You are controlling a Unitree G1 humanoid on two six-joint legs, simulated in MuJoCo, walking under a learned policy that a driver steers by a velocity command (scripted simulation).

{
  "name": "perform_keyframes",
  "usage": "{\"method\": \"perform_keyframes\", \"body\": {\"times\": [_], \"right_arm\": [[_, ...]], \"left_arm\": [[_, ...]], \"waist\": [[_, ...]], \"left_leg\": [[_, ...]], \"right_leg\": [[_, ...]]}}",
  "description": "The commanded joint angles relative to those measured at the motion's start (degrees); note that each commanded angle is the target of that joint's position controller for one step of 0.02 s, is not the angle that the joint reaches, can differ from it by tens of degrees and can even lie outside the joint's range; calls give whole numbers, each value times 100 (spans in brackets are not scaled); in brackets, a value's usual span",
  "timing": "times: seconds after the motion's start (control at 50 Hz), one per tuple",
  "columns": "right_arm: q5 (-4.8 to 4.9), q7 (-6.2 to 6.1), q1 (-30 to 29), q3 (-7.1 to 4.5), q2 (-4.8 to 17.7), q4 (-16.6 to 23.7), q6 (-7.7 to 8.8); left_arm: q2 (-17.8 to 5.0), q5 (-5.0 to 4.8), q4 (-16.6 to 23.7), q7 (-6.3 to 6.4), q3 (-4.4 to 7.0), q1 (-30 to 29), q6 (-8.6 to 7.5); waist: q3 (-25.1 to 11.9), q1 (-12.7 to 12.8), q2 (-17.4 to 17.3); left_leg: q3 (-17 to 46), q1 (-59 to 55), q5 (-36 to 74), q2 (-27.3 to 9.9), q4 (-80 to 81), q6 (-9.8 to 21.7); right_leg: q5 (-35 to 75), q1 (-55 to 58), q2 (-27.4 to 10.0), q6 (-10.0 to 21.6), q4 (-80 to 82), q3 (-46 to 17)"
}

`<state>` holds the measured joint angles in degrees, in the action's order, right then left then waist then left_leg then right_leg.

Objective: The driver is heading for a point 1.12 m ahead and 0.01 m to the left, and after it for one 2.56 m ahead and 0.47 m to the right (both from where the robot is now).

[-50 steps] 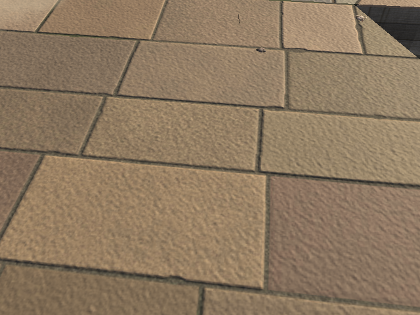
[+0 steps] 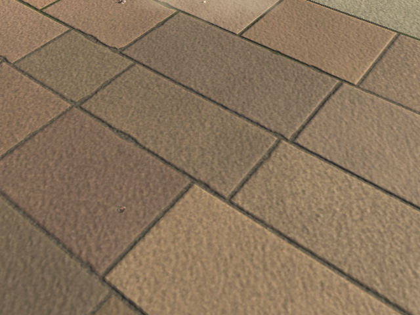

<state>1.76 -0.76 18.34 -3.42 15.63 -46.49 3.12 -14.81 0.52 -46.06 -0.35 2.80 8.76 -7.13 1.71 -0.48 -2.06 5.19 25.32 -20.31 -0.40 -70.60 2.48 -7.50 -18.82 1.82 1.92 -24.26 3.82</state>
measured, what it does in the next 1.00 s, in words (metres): walks ahead: left foot, then right foot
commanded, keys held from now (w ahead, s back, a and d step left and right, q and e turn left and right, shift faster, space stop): w+q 0.24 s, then w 0.60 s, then no key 0.04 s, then e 0.12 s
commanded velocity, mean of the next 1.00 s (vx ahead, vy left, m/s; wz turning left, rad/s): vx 0.47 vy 0.00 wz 0.26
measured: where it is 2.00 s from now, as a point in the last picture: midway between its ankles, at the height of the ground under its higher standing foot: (188, 214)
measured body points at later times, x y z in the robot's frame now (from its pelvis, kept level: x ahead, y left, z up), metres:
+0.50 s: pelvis +0.26 +0.10 -0.01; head +0.29 +0.12 +0.44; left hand +0.27 +0.38 -0.14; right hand +0.47 -0.12 -0.10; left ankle +0.30 +0.19 -0.74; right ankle +0.18 -0.09 -0.63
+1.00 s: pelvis +0.54 +0.11 -0.01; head +0.58 +0.11 +0.43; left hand +0.67 +0.39 -0.11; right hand +0.63 -0.16 -0.15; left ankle +0.33 +0.19 -0.66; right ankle +0.67 +0.05 -0.74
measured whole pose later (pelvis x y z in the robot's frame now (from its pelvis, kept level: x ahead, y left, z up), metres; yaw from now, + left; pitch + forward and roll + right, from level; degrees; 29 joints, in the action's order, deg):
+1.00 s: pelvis +0.54 +0.11 -0.01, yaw +13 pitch +3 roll +1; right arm -0.1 -0.7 19.3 -2.9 16.2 -48.3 3.4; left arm -15.4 0.2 -45.2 -3.1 2.2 3.9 -5.7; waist 2.4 -1.8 -0.2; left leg 2.7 11.4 -31.6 1.9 -57.6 -1.0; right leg -5.9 -29.0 1.3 3.7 -31.8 2.0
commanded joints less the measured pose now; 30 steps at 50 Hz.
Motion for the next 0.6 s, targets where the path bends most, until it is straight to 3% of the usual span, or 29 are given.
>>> {"method": "perform_keyframes", "body": {"times": [0.02, 0.1, 0.2, 0.26, 0.3, 0.34, 0.36, 0.38, 0.4, 0.42, 0.44, 0.46, 0.48, 0.5, 0.56, 0.6], "right_arm": [[26, 29, 190, -84, 195, 471, -34], [-54, 34, -328, -58, 180, 829, -98], [-42, 230, -1211, -3, 146, 1143, 4], [-25, 328, -1705, 21, 134, 1406, -12], [-34, 363, -1828, 11, 180, 1540, -15], [-76, 363, -1481, -87, 377, 1530, -9], [-91, 346, -713, -222, 582, 1319, -1], [-80, 272, 298, -424, 974, 1006, -20], [-120, 168, 922, -585, 1727, 918, -41], [-93, 193, 1019, -497, 1618, 978, 9], [-148, 256, 822, -351, 1178, 945, 74], [-137, 266, 444, -295, 996, 952, 101], [-120, 275, -12, -221, 767, 993, 115], [-145, 282, -301, -159, 566, 1033, 139], [-167, 258, -403, -162, 579, 947, 264], [-173, 206, -251, -184, 654, 815, 309]], "left_arm": [[-487, -2, 116, -28, 138, 180, -81], [-793, -34, -56, -25, 255, 317, -109], [-1003, -56, -119, 17, 285, 489, 12], [-1146, -145, -216, 18, 312, 780, 108], [-1228, -210, -317, 4, 330, 932, 189], [-1360, -243, -351, 13, 349, 870, 261], [-1361, -240, -354, 26, 330, 770, 306], [-1142, -166, -327, 55, 236, 863, 304], [-543, 33, -63, 5, 22, 1227, 208], [-515, -95, -107, -65, -36, 1325, 10], [-1015, -357, 8, -103, 117, 705, -61], [-925, -381, 131, -93, 87, 384, -79], [-862, -250, 89, -44, 85, 298, -51], [-861, -164, 42, -25, 122, 388, 20], [-628, -128, -64, -28, 111, 686, 229], [-557, -75, 38, 4, 103, 379, 284]], "waist": [[-278, 3, 645], [-64, 35, 462], [68, 349, 438], [224, 528, 460], [304, 498, 491], [50, 165, 646], [-377, -317, 600], [-958, -739, 417], [-1644, -615, -993], [-2596, -523, -1197], [-1969, -662, -536], [-1288, -495, -460], [-892, -267, -83], [-709, -48, -150], [-579, 222, -150], [-348, 182, -54]], "left_leg": [[146, 1029, 328, -698, 23, -10], [150, 1593, 972, -837, 795, -104], [-301, 1452, 2219, -711, 2387, -72], [-527, 1372, 1992, -615, 2978, 23], [-648, 1279, 1424, -471, 3249, 175], [-907, 537, 893, -125, 3523, 397], [-1097, -561, 1175, 173, 3911, 548], [-915, -2207, 1461, 243, 3871, 710], [1676, -4393, 1380, -1372, 3973, 1464], [4083, -4910, 889, -2256, 5130, 2118], [3311, -4485, 1047, -2067, 5245, 1750], [2375, -3641, 1517, -1843, 5211, 1527], [1699, -2810, 1976, -1573, 5273, 1343], [1245, -2209, 2235, -1348, 5449, 1228], [743, -1616, 2593, -1170, 5943, 1279], [491, -1619, 2802, -1140, 6116, 1282]], "right_leg": [[124, 949, -1624, 969, 1536, -1492], [768, 1025, -1754, 1112, 1765, -810], [1046, 1352, -1582, 853, 1620, 118], [872, 1714, -1734, 745, 1513, 253], [1114, 2017, -1892, 704, 1330, 257], [2724, 2176, -1922, 607, 612, 425], [3576, 2009, -1743, 475, -376, 664], [3358, 1165, -1472, 267, -1710, 834], [35, -1192, -815, -123, -4072, 861], [-2646, -2165, -173, -183, -5317, -344], [-2273, -2684, -483, -88, -5613, -738], [-1792, -2746, -723, -6, -5332, -638], [-1362, -2473, -962, -12, -4919, -631], [-1068, -2075, -1117, -20, -4572, -686], [-542, -1639, -1127, -145, -4150, -643], [-86, -1961, -1114, -250, -3652, -647]]}}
